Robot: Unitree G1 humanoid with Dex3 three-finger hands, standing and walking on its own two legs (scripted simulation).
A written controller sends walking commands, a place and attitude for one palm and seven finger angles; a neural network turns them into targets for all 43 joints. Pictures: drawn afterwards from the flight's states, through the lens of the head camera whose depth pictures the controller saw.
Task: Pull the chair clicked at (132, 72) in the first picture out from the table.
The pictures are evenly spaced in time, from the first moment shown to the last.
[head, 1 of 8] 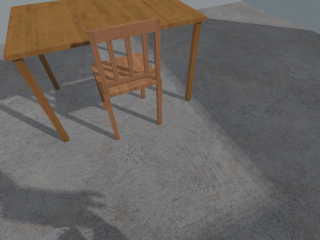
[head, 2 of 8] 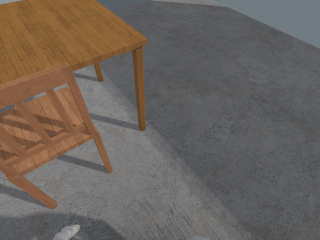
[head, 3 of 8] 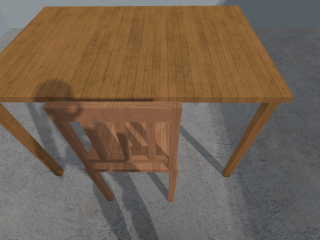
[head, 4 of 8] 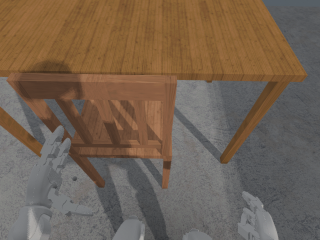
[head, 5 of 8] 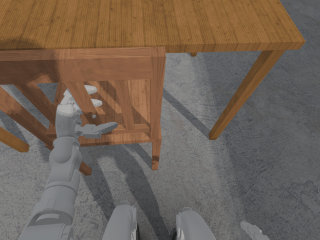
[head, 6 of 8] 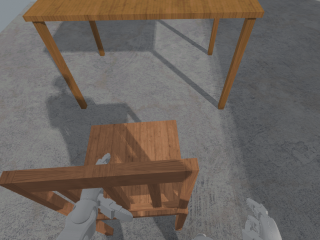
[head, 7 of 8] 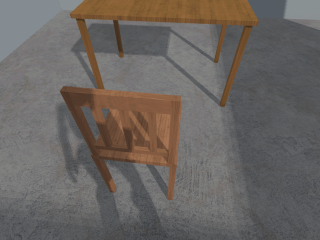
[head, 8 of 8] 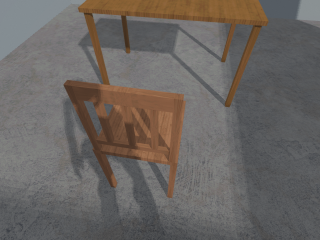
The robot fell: no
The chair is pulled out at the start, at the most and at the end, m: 0.00 0.72 0.71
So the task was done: yes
